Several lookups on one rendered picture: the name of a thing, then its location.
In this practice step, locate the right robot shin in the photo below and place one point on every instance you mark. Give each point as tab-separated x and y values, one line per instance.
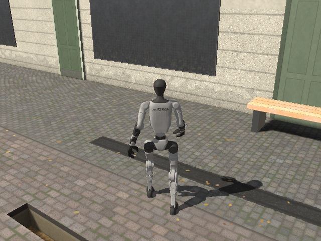
173	190

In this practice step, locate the robot right forearm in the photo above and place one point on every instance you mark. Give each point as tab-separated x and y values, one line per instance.
182	129

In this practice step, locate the right robot foot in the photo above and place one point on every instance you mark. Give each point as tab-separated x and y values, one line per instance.
173	210

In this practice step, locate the robot right upper arm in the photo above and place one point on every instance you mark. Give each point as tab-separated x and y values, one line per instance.
178	113

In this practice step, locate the robot left forearm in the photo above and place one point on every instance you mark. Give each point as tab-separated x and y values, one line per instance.
134	136

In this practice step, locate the robot left upper arm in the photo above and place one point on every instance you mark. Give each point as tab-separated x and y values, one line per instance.
141	115

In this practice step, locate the robot right hand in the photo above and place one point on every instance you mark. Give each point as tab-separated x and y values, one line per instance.
177	131

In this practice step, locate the robot left hand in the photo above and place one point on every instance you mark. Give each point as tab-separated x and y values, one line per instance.
130	152

